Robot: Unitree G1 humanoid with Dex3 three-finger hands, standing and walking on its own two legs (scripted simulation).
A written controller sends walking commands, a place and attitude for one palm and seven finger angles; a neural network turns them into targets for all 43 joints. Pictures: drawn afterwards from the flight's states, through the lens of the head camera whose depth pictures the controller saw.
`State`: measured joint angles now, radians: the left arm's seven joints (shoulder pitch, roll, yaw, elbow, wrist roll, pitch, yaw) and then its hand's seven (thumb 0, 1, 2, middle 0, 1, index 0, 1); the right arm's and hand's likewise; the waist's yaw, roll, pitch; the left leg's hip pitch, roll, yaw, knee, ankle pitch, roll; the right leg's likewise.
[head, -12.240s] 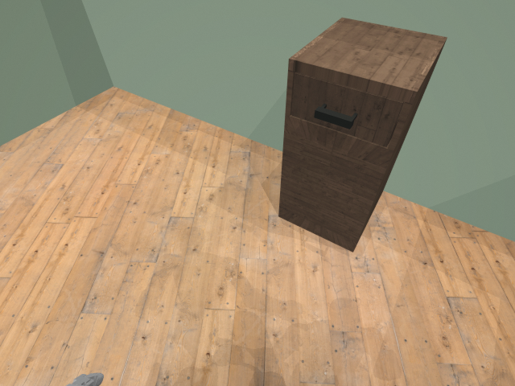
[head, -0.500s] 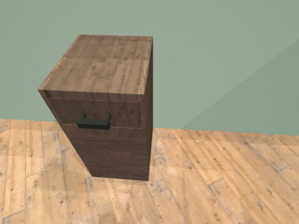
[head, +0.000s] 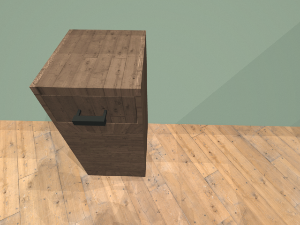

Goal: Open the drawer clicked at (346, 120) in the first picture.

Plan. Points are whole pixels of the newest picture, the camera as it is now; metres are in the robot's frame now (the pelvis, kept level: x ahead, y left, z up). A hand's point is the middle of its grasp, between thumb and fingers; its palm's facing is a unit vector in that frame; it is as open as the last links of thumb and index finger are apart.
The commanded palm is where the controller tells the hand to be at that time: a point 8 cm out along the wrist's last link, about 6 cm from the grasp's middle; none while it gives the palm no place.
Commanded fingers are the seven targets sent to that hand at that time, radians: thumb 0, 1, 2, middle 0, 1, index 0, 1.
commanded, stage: look again from close up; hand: left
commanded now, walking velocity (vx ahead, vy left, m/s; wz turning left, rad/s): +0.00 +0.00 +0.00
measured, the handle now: (91, 116) +0.51 +0.26 -0.08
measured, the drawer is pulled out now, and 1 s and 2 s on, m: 0.00 0.00 0.00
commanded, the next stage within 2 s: raise the hand with hooked fingers in 0.30 s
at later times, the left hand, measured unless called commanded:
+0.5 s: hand out of the picture +0.05 +0.23 -0.13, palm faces -0.10 -0.91 -0.41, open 7.4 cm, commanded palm +0.09 +0.26 -0.05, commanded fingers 0.00 0.76 0.84 -0.21 -0.39 -0.21 -0.39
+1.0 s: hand (53, 215) +0.15 +0.26 -0.04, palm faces +0.08 -0.06 -1.00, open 9.6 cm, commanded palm +0.14 +0.25 +0.01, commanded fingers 0.00 0.18 0.59 -0.25 -0.76 -0.25 -0.76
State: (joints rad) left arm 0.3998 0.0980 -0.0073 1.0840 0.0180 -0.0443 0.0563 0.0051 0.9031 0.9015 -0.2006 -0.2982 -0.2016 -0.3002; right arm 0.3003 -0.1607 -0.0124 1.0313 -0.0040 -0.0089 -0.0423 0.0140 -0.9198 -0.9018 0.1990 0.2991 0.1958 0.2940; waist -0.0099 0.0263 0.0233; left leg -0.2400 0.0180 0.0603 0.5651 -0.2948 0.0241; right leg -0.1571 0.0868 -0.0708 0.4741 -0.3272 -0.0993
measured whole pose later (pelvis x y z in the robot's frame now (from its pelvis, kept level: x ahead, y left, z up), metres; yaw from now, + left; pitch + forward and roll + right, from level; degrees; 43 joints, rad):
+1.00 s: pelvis -0.03 -0.01 -0.05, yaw +3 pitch +11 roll +1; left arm 0.36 0.38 -0.04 0.02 1.07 -0.04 0.48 0.00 0.38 0.68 -0.26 -0.62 -0.26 -0.63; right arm -0.01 -0.23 0.00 0.48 -0.07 0.13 0.03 0.01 -0.90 -0.90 0.20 0.30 0.20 0.29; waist 0.12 0.01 -0.14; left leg -0.70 -0.02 0.03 0.97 -0.45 0.02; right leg -0.65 0.05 -0.09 0.97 -0.51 -0.11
